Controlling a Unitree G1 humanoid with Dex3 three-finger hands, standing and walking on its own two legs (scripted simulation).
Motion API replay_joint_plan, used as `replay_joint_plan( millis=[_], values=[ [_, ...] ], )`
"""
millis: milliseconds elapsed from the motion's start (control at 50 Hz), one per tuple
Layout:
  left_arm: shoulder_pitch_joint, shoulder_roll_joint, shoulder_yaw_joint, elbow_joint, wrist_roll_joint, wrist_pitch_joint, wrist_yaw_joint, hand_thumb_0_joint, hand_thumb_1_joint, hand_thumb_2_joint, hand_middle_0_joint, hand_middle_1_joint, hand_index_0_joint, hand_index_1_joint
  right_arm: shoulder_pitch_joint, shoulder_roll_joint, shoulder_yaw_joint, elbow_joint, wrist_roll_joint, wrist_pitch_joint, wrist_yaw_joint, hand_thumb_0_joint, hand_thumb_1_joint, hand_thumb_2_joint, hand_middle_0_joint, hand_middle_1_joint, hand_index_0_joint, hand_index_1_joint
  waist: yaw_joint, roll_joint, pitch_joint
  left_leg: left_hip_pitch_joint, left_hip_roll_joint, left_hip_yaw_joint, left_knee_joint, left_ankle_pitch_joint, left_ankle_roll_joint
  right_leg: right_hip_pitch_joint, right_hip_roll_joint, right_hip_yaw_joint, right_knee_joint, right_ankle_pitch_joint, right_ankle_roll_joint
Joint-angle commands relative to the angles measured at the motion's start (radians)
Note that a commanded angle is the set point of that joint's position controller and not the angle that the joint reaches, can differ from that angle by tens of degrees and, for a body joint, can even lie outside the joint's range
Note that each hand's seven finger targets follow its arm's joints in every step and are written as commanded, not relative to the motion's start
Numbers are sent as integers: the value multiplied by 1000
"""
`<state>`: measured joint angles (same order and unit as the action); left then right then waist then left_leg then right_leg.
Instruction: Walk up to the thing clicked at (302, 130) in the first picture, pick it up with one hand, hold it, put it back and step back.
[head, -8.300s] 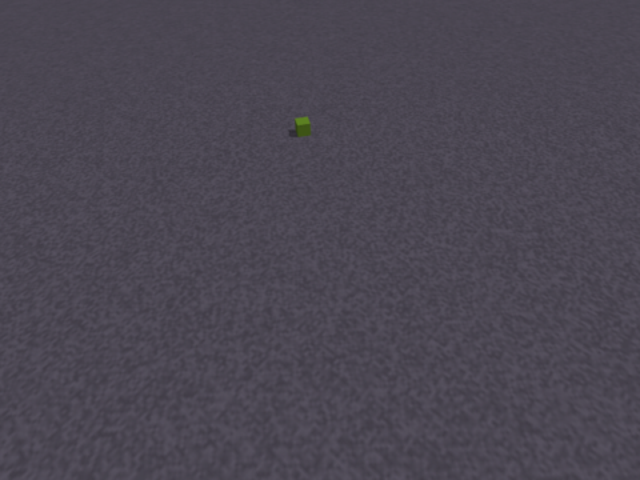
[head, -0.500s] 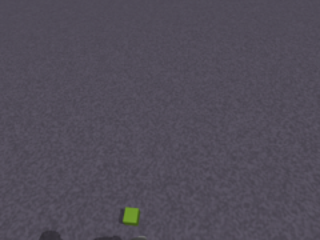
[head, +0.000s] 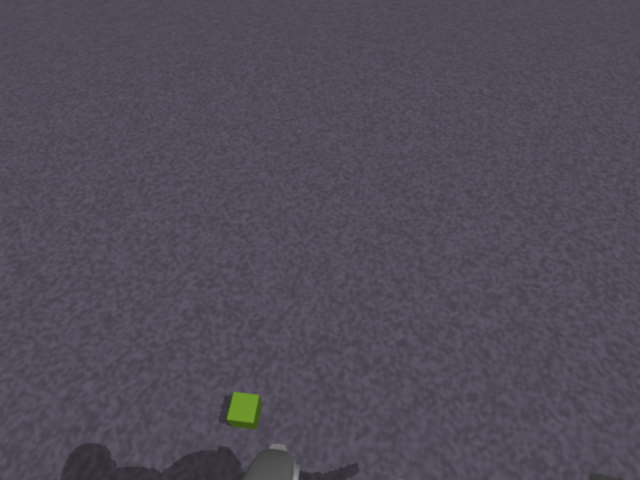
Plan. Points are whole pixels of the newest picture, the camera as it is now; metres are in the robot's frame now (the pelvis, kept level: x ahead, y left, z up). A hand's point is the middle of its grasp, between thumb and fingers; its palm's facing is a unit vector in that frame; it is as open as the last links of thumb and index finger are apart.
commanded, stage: walk up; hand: left
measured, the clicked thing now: (245, 410) +0.40 +0.24 -0.70
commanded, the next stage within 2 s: none
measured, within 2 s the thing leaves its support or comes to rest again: neither
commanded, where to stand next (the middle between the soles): +0.07 +0.04 m, yaw +2 degrees
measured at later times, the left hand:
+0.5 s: hand out of the picture +0.11 +0.34 -0.12, palm faces +0.03 -0.91 -0.42, open 7.4 cm
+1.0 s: hand out of the picture +0.11 +0.26 -0.13, palm faces +0.02 -0.94 -0.34, open 7.4 cm
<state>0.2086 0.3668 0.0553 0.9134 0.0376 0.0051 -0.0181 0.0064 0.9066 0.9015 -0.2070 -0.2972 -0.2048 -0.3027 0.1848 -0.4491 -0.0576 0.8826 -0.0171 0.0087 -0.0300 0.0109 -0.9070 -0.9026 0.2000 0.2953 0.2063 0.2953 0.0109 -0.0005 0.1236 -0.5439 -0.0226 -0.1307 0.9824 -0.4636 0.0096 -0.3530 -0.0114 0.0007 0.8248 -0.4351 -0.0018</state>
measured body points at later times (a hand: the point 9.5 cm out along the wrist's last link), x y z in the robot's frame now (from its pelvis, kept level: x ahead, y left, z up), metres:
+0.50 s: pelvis +0.05 +0.03 +0.03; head +0.08 +0.05 +0.47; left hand +0.11 +0.38 -0.09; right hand +0.11 -0.28 -0.08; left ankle +0.04 +0.15 -0.70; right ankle +0.14 -0.12 -0.65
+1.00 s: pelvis +0.00 +0.01 +0.02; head +0.02 +0.02 +0.47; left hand +0.10 +0.31 -0.10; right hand +0.06 -0.31 -0.10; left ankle -0.02 +0.11 -0.70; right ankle +0.11 -0.11 -0.69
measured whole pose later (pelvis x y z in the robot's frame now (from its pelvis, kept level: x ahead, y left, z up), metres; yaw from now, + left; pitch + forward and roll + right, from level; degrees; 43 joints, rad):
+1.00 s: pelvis +0.00 +0.01 +0.02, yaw +3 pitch -3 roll +0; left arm 0.11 0.36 0.03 0.92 0.02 0.03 -0.01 0.01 0.90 0.90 -0.21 -0.30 -0.21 -0.30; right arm 0.23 -0.38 -0.03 0.98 -0.04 0.02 0.01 0.01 -0.91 -0.90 0.20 0.30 0.21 0.30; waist -0.02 -0.03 0.10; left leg -0.25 -0.03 0.01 0.67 -0.39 0.04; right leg -0.47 0.01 0.04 0.75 -0.37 -0.01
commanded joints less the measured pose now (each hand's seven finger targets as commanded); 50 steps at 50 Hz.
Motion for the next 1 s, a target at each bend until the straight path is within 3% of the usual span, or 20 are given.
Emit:
replay_joint_plan(
  millis=[0, 120, 160, 200, 220, 240, 260, 360, 440, 540, 600, 620, 640, 660, 720, 820, 900, 920, 940, 980],
  values=[
    [-23, 329, 89, -73, 10, -72, 35, 0, 900, 900, -200, -300, -200, -300, 22, -159, -38, -42, 10, -40, 20, 0, -900, -900, 200, 300, 200, 300, 11, -131, -87, -1, 30, 57, -49, 10, 12, 98, -270, 347, -403, 11, -187],
    [159, 377, 103, -48, -8, -85, 23, 0, 900, 900, -200, -300, -200, -300, -59, -188, -71, -102, -30, -46, 81, 0, -900, -900, 200, 300, 200, 300, 74, -147, -32, -98, 53, 111, -168, -52, 20, 247, -321, 420, -470, -178, -245],
    [139, 354, 87, -66, -12, -85, 15, 0, 900, 900, -200, -300, -200, -300, -19, -173, -72, -90, -16, -56, 85, 0, -900, -900, 200, 300, 200, 300, 50, -172, -50, -1, 45, 138, -260, -24, 26, 224, -305, 359, -450, -73, -234],
    [31, 305, 62, -100, -17, -75, 3, 0, 900, 900, -200, -300, -200, -300, 143, -158, -81, -37, -7, -76, 76, 0, -900, -900, 200, 300, 200, 300, -65, -129, -97, 351, -2, 190, -485, 123, 42, 22, -208, 162, -287, 72, -167],
    [17, 236, 37, -116, -18, -69, 3, 0, 900, 900, -200, -300, -200, -300, 284, -201, -104, 8, -17, -88, 58, 0, -900, -900, 200, 300, 200, 300, -139, 29, -159, 645, 16, 86, -542, 84, 57, -195, -122, 61, -3, 121, -112],
    [7, 139, 11, -154, -34, -68, 3, 0, 900, 900, -200, -300, -200, -300, 334, -314, -129, -10, -32, -98, 44, 0, -900, -900, 200, 300, 200, 300, -150, 302, -143, 744, 335, -482, -710, -111, 159, -500, 54, -20, 275, -86, -36],
    [-38, 265, 36, -137, -24, -63, 22, 0, 900, 900, -200, -300, -200, -300, 299, -356, -131, -33, 1, -97, 45, 0, -900, -900, 200, 300, 200, 300, -146, 109, -77, 595, 478, -625, -732, -110, 292, -493, -16, 114, 292, -162, -45],
    [89, 257, 43, -53, -36, -38, 6, 0, 900, 900, -200, -300, -200, -300, 165, -235, -72, -52, 24, -120, 6, 0, -900, -900, 200, 300, 200, 300, -20, 23, -16, 427, 313, -119, -601, 616, 170, -277, -71, 125, 181, 58, -22],
    [57, 201, 38, -60, -62, 11, 26, 0, 900, 900, -200, -300, -200, -300, 24, -194, -39, -81, 14, -77, -13, 0, -900, -900, 200, 300, 200, 300, 20, 163, -8, 208, 279, 67, -527, 1129, 191, -64, 16, 70, 204, 108, -10],
    [7, 232, 40, -79, -57, 25, 33, 0, 900, 900, -200, -300, -200, -300, -30, -205, -51, -104, 19, -13, -10, 0, -900, -900, 200, 300, 200, 300, -2, 183, -114, 315, 236, 77, -420, 787, 161, -28, 16, 5, -28, 117, -7],
    [-9, 249, 51, -68, -25, 9, 33, 0, 900, 900, -200, -300, -200, -300, -18, -175, -39, -97, 43, 6, -9, 0, -900, -900, 200, 300, 200, 300, 10, 81, -195, 305, 190, 90, -213, 655, 97, 133, 3, 19, -333, 411, -31],
    [-34, 313, 72, -86, -9, 2, 34, 0, 900, 900, -200, -300, -200, -300, 30, -141, -28, -95, 47, 6, -10, 0, -900, -900, 200, 300, 200, 300, -1, -85, -225, 185, 127, 121, -80, 445, 51, 231, -127, 177, -327, 769, -79],
    [-58, 343, 75, -117, -14, -4, 35, 0, 900, 900, -200, -300, -200, -300, 74, -90, -11, -86, 56, 11, -14, 0, -900, -900, 200, 300, 200, 300, -8, -244, -251, 61, -19, 154, 86, -108, 15, 300, -310, 408, -353, 990, -210],
    [-47, 353, 73, -128, -15, -4, 38, 0, 900, 900, -200, -300, -200, -300, 52, -125, -28, -73, 47, 23, -31, 0, -900, -900, 200, 300, 200, 300, 25, -250, -283, 101, -31, 66, 235, -255, 14, 223, -383, 503, -365, 956, -327],
    [-108, 269, 54, -146, -12, 6, 48, 0, 900, 900, -200, -300, -200, -300, 65, -154, -38, -44, 52, 21, -25, 0, -900, -900, 200, 300, 200, 300, -1, -115, -286, 102, -47, -2, 325, -128, 6, 175, -238, 314, -315, 687, -247],
    [-93, 260, 63, -123, 9, 1, 44, 0, 900, 900, -200, -300, -200, -300, 65, -151, -21, -1, 10, -1, 8, 0, -900, -900, 200, 300, 200, 300, 35, -175, -243, 143, 5, 129, -160, -130, -17, 165, -209, 330, -439, -165, -199],
    [-80, 252, 47, -85, -18, 14, 31, 0, 900, 900, -200, -300, -200, -300, 130, -153, -37, 65, -22, -13, 20, 0, -900, -900, 200, 300, 200, 300, -19, -71, -140, 429, 25, 83, -584, 33, 60, -121, -167, 260, -385, -178, -71],
    [-120, 192, 30, -90, -29, 7, 29, 0, 900, 900, -200, -300, -200, -300, 58, -225, -50, 32, -38, -14, 25, 0, -900, -900, 200, 300, 200, 300, -28, 192, -94, 349, 236, -301, -712, -269, 146, -255, -44, 124, -204, -148, 3],
    [-197, 260, 63, -67, -27, 2, 37, 0, 900, 900, -200, -300, -200, -300, -31, -266, -52, 10, -28, -17, 33, 0, -900, -900, 200, 300, 200, 300, -51, 188, 6, 66, 373, -421, -794, -453, 238, -135, 14, 78, 22, -124, -1],
    [-131, 197, 45, -28, -38, -11, 21, 0, 900, 900, -200, -300, -200, -300, -120, -168, -18, -4, -31, -52, 23, 0, -900, -900, 200, 300, 200, 300, 15, 33, 36, 136, 263, -235, -732, -102, 173, -94, 22, 163, 44, 27, -8]
  ],
)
